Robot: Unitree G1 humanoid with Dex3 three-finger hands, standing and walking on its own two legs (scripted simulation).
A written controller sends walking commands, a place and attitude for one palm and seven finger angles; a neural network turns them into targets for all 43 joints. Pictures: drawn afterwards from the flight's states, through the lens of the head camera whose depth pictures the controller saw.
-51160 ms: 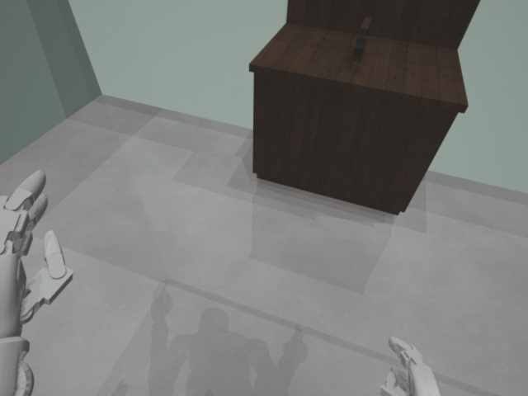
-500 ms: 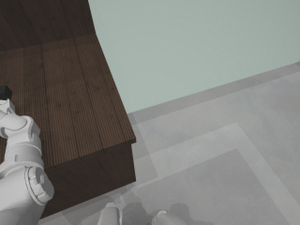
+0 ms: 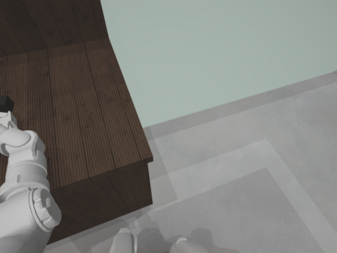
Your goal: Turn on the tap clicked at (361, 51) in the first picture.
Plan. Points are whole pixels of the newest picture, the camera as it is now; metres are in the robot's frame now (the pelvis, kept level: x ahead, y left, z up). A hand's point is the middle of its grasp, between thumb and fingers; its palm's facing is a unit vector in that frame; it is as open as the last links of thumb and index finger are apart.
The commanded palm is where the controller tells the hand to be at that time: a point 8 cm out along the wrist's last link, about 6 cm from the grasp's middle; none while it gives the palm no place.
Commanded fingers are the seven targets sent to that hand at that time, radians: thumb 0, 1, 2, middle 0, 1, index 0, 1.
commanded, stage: push the lever round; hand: left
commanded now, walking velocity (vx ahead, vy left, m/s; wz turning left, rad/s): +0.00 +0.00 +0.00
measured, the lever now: (4, 104) +0.46 +0.37 +0.08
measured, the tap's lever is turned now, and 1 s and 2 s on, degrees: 82 82 83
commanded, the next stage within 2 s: none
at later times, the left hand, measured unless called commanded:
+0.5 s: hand (10, 116) +0.43 +0.35 +0.07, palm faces +0.90 -0.41 -0.13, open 7.8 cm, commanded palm +0.43 +0.36 +0.08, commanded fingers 0.00 0.90 0.90 -0.15 -0.15 -0.15 -0.15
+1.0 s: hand (9, 116) +0.43 +0.35 +0.07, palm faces +0.90 -0.42 -0.13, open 7.8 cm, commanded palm +0.43 +0.37 +0.08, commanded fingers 0.00 0.90 0.90 -0.15 -0.15 -0.15 -0.15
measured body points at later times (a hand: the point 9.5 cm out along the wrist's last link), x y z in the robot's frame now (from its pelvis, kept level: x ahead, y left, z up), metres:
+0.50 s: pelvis +0.00 +0.00 +0.00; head +0.08 +0.00 +0.44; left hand +0.38 +0.37 +0.08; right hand +0.05 -0.26 -0.13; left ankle +0.07 +0.19 -0.66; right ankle -0.01 -0.01 -0.66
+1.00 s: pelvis +0.00 +0.00 +0.00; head +0.08 -0.01 +0.44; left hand +0.38 +0.37 +0.08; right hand +0.05 -0.27 -0.13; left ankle +0.07 +0.19 -0.66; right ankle -0.01 -0.01 -0.66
